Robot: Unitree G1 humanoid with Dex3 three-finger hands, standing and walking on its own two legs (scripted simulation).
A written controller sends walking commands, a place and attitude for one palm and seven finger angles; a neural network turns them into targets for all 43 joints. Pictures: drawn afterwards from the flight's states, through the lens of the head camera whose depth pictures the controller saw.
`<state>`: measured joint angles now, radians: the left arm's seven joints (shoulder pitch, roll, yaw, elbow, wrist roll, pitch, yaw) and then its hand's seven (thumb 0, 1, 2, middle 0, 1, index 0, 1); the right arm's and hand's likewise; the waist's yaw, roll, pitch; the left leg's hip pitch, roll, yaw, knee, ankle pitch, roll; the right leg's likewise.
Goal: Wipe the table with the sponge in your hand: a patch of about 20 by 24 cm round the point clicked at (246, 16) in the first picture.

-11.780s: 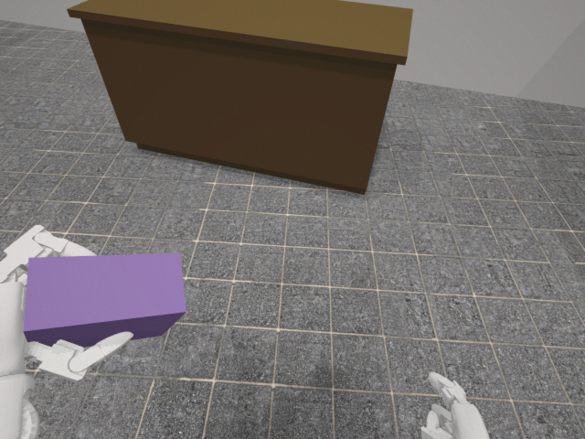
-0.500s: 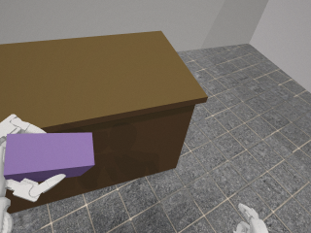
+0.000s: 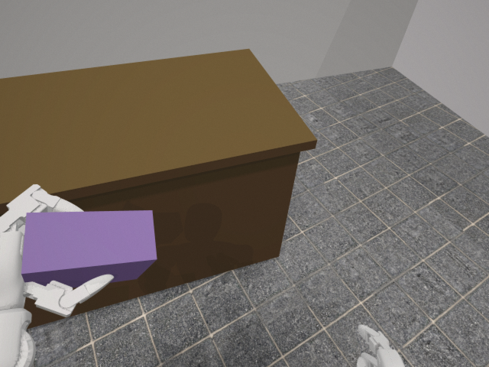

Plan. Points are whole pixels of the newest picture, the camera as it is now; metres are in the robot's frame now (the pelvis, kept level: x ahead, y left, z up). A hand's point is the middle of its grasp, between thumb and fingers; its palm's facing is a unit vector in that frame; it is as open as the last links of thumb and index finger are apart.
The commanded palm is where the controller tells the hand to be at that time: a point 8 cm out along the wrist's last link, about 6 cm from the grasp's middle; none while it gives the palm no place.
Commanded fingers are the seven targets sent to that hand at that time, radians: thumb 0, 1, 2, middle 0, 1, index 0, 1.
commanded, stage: come to a stop and stand still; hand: left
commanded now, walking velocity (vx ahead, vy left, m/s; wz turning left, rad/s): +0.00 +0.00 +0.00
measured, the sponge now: (110, 250) +0.23 +0.19 +0.14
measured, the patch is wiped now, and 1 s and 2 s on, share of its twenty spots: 0.00 0.00 0.00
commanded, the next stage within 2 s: look again from close up in 0.08 s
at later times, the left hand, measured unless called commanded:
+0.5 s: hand (51, 237) +0.24 +0.27 +0.15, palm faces +0.26 -0.89 -0.36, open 10.4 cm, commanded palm +0.18 +0.32 +0.18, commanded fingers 0.00 0.10 1.30 -1.20 -1.60 -1.20 -1.60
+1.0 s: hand (31, 165) +0.34 +0.34 +0.17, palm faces +0.31 -0.86 -0.40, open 10.4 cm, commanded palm +0.27 +0.38 +0.18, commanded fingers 0.00 0.10 1.30 -1.20 -1.60 -1.20 -1.60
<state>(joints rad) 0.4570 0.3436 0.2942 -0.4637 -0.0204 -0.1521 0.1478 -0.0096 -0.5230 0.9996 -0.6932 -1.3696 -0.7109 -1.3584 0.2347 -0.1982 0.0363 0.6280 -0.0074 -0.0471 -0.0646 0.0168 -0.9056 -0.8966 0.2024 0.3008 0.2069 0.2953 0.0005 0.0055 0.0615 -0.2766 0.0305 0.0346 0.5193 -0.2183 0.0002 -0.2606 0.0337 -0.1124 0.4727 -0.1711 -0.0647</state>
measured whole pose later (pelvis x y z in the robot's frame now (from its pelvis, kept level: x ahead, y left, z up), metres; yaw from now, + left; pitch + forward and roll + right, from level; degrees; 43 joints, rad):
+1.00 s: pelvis +0.10 +0.11 +0.00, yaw -3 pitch +0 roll -2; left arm 0.39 0.39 0.38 -0.50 -0.01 -0.22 0.10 -0.01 -0.52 1.00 -0.70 -1.37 -0.71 -1.36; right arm 0.22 -0.18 0.02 0.55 -0.01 -0.14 0.03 0.02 -0.91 -0.90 0.20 0.30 0.21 0.30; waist 0.00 -0.03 0.07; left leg -0.16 -0.08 0.07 0.48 -0.32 0.13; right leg -0.48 0.01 -0.10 0.96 -0.37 -0.03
